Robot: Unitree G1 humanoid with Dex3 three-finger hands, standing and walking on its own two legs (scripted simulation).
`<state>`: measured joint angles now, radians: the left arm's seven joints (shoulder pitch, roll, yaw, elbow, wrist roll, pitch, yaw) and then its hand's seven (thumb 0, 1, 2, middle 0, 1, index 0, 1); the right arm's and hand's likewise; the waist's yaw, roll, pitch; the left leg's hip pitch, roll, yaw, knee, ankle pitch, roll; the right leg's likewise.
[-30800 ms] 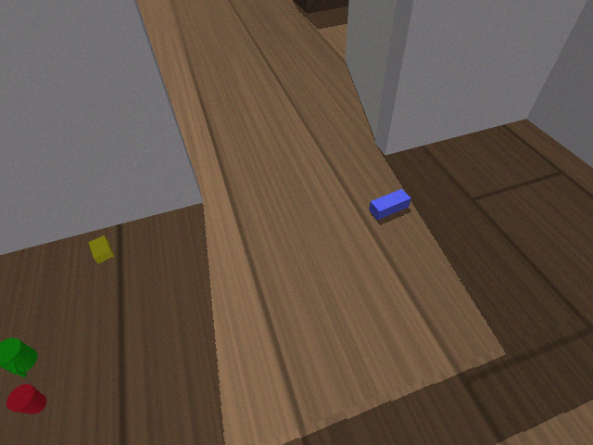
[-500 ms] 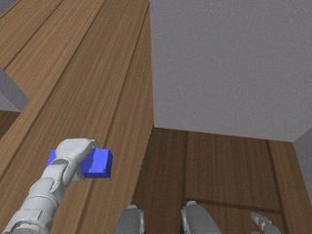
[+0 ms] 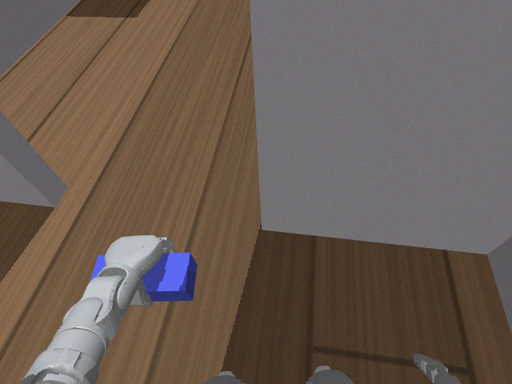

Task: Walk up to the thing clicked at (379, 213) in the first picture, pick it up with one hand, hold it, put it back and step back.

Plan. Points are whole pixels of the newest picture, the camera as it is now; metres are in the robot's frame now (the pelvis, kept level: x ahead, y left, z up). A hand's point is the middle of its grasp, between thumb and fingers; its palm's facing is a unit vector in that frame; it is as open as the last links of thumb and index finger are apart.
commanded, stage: hold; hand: left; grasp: from above
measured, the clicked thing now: (145, 277) +0.32 +0.23 -0.09
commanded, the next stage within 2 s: crouch in 1.86 s
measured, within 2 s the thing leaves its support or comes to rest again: neither
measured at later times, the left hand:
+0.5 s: hand (139, 262) +0.32 +0.22 -0.03, palm faces -0.47 -0.02 -0.88, open 10.0 cm
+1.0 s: hand (139, 277) +0.29 +0.21 -0.01, palm faces -0.47 -0.01 -0.88, open 10.0 cm
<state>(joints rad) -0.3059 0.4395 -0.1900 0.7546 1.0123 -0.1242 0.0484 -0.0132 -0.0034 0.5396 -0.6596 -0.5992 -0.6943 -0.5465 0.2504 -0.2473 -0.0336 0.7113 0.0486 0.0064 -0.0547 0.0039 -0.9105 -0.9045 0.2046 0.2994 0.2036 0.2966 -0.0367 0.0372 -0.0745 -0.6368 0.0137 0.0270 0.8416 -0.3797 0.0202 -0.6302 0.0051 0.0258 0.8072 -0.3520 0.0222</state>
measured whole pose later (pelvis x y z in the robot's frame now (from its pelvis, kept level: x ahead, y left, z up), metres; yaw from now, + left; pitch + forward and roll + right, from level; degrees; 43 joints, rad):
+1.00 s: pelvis +0.00 -0.01 +0.03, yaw +0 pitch +2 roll +0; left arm -0.24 0.44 -0.22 0.62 0.99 -0.13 -0.06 -0.01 0.01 0.53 -0.65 -0.61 -0.68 -0.55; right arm 0.19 -0.26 -0.02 0.68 0.06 0.08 -0.07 0.00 -0.90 -0.90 0.20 0.30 0.20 0.30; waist 0.00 0.05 -0.02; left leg -0.35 0.01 0.04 0.59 -0.27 0.01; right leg -0.37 0.00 0.04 0.59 -0.26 0.01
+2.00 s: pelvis +0.02 -0.01 +0.04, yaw +0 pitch +2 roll +0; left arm -0.22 0.44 -0.21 0.60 0.98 -0.13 -0.08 -0.01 0.02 0.53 -0.64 -0.62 -0.67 -0.57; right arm 0.17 -0.26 -0.02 0.68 0.07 0.11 -0.08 0.01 -0.91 -0.90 0.20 0.30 0.20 0.30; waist 0.01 0.06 -0.01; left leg -0.27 0.01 0.04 0.50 -0.25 0.01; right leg -0.29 0.00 0.04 0.51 -0.24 0.01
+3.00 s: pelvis -0.06 +0.00 -0.25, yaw +0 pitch +36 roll -5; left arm -0.78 0.52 -0.05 1.24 1.23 -0.21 0.30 -0.02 0.00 0.53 -0.65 -0.61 -0.68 -0.56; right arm 0.22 -0.23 -0.03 0.73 -0.06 0.00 0.02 0.00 -0.90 -0.90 0.21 0.30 0.21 0.30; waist -0.17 0.05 -0.20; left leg -1.90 0.00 -0.04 1.89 -0.63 0.03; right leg -1.86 -0.01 -0.03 1.84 -0.62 0.03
